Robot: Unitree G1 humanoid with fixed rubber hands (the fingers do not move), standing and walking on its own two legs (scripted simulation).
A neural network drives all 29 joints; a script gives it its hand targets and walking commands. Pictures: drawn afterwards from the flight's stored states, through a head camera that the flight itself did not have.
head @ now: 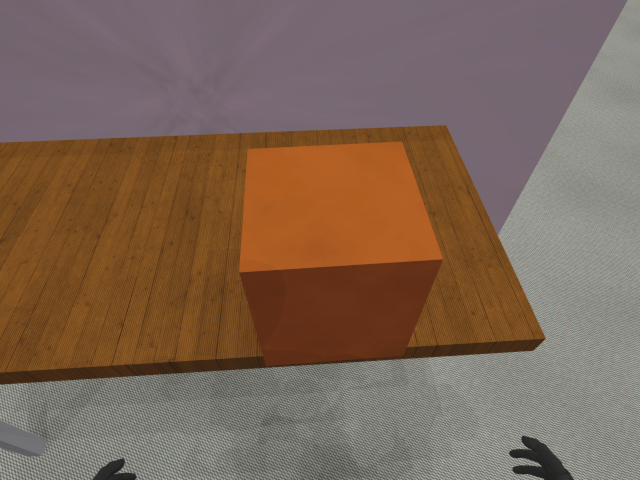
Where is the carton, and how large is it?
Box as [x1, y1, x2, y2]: [239, 142, 442, 365]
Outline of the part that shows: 401,142 248,149 239,273 266,365 392,356 403,354 436,275 442,257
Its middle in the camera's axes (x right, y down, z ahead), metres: +0.02 +0.03 +0.55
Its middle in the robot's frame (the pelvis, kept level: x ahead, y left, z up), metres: +0.39 -0.01 +0.02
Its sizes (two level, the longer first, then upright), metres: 0.210 0.200 0.250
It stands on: a table, 0.67 m high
